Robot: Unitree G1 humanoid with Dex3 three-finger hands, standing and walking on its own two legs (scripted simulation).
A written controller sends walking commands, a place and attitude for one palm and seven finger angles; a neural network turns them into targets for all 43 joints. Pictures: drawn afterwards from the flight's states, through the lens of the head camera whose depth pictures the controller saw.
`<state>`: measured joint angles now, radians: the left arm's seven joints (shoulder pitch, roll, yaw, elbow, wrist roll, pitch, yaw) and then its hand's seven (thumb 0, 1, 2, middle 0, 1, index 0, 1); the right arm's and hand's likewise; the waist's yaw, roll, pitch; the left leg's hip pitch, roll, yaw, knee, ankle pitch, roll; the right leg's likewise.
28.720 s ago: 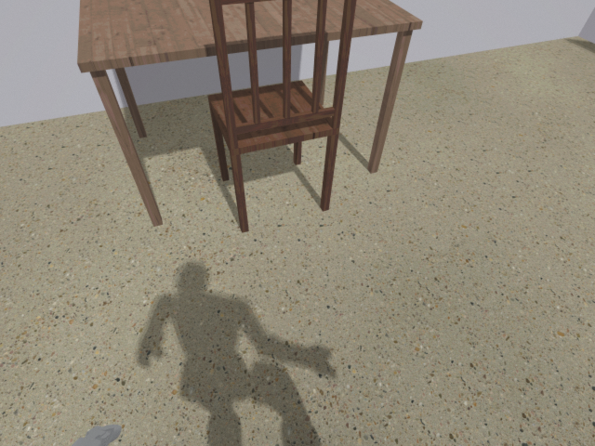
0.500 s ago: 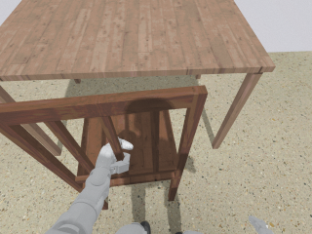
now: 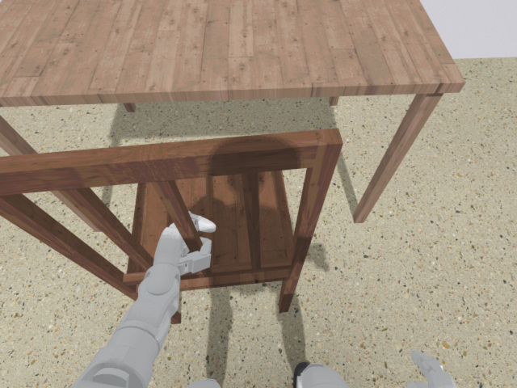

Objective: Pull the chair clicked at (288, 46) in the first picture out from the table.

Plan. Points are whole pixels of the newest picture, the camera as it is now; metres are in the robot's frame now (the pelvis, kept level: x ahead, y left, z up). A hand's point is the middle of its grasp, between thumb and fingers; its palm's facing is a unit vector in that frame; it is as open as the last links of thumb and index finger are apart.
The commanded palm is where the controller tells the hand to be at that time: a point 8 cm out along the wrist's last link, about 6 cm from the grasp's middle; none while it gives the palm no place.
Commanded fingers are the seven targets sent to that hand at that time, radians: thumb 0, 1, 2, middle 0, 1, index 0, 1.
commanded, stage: step backward, pulling the chair out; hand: left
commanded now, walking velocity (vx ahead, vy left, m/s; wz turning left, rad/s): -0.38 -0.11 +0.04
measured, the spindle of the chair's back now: (190, 235) +0.35 +0.12 -0.04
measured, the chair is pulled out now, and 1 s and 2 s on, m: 0.20 0.35 0.58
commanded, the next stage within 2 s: stop walking, hand still on the chair in 1.74 s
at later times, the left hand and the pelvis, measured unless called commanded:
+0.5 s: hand (196, 303) +0.25 +0.10 -0.07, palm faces -0.09 -0.98 -0.18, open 5.4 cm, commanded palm +0.24 +0.16 -0.06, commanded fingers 0.00 0.90 0.90 -0.50 -1.45 -0.50 -1.45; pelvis -0.08 +0.01 -0.01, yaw +0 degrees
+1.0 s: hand (187, 347) +0.18 +0.11 -0.07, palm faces -0.10 -0.98 -0.18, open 5.4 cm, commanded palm +0.16 +0.16 -0.06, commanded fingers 0.00 0.90 0.90 -0.50 -1.45 -0.50 -1.45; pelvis -0.16 +0.02 +0.00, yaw +1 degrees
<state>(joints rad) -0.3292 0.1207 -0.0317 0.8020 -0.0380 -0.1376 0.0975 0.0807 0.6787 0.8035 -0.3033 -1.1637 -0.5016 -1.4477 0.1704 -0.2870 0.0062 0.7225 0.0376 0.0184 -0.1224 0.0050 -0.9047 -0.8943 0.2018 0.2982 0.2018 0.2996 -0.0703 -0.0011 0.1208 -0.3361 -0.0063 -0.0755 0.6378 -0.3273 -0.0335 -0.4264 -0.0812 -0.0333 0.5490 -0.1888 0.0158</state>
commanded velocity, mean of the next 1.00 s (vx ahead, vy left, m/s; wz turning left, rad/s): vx -0.38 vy -0.03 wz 0.03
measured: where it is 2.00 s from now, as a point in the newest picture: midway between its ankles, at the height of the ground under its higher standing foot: outside the picture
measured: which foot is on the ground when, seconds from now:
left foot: up 0.00-0.00, down 0.02-0.76, up 0.78-0.94, down 0.96-1.00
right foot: down 0.00-0.54, up 0.56-0.72, down 0.74-1.00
